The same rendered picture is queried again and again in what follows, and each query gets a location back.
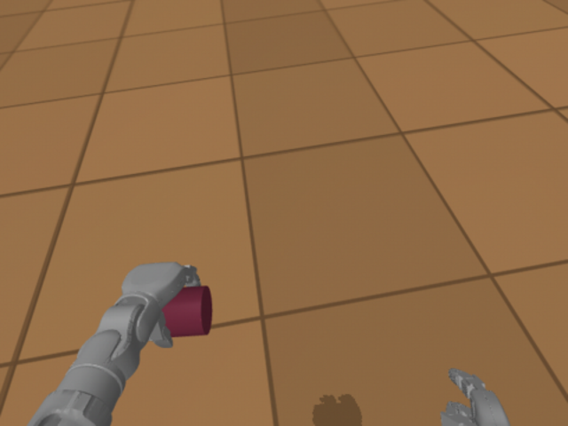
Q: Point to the left robot hand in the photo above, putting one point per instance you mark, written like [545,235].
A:
[162,281]

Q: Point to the right robot hand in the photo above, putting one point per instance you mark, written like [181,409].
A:
[485,408]

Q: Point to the left robot arm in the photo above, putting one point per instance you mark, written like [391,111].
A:
[92,385]

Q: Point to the can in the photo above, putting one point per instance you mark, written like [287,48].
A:
[189,313]

